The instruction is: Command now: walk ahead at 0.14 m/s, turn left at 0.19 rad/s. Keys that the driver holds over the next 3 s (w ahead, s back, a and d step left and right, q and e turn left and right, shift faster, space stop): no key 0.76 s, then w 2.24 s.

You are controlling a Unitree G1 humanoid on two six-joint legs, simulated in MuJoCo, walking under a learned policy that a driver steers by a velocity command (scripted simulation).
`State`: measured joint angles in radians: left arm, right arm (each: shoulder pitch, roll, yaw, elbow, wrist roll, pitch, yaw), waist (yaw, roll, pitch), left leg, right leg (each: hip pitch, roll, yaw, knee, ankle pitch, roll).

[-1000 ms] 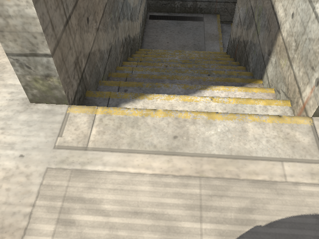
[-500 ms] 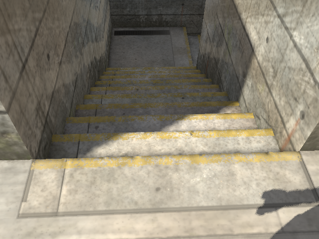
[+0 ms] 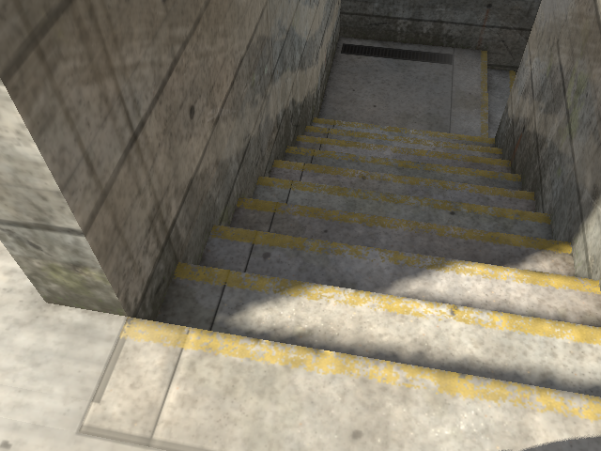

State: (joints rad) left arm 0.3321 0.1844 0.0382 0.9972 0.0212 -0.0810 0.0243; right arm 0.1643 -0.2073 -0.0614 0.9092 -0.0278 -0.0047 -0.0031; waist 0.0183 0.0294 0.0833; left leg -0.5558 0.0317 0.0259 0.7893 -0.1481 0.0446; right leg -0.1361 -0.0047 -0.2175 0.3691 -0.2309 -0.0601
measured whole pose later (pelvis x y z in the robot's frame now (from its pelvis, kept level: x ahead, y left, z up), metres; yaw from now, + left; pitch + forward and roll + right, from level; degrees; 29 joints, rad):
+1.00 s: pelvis +0.09 +0.01 +0.00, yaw +1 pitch +0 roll -1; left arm 0.45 0.17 0.05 1.11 0.02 -0.01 0.03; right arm 0.33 -0.16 -0.02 1.07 -0.03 -0.03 0.00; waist 0.01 -0.02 -0.04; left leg -0.33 -0.01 0.07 0.66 -0.36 0.07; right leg -0.10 0.01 -0.02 0.40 -0.30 -0.03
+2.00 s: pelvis +0.57 -0.02 -0.01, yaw +1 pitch -1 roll +0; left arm 0.51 0.22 0.03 0.99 0.02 -0.09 0.00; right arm 0.17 -0.22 -0.07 0.96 -0.03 0.06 0.00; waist 0.04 0.02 -0.01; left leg -0.61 0.04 -0.04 0.95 -0.05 0.04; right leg -0.01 0.10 -0.05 0.36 -0.34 -0.11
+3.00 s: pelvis +1.10 -0.04 -0.38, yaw +0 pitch -1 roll +2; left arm 0.39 0.20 0.02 0.99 0.04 -0.05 -0.01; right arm 0.28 -0.22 -0.06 0.99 -0.04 0.02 -0.07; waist -0.01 0.01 0.01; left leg -0.77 -0.02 -0.02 1.79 -0.43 0.05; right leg -0.32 0.02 0.02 0.70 -0.37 -0.05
